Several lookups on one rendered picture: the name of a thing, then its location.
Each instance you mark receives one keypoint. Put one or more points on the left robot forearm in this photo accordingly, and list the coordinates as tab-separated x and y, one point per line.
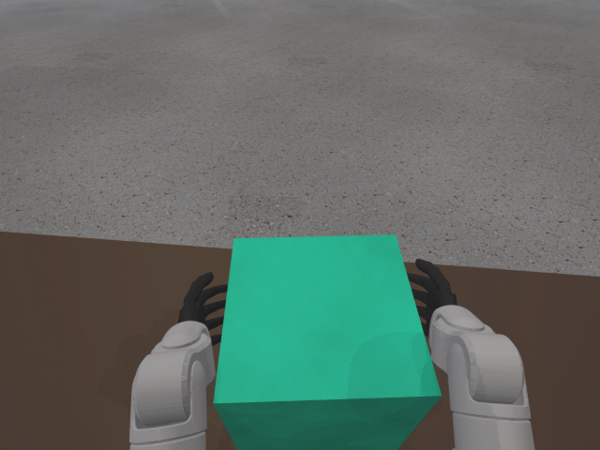
168	396

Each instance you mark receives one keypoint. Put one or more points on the right robot forearm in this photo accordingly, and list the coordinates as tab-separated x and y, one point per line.
487	387

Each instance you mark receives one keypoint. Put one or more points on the carton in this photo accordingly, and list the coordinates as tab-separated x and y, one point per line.
322	347

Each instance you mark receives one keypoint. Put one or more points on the left robot hand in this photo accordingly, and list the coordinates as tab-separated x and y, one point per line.
194	310

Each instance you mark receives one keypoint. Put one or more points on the right robot hand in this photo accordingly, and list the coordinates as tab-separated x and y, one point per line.
438	295

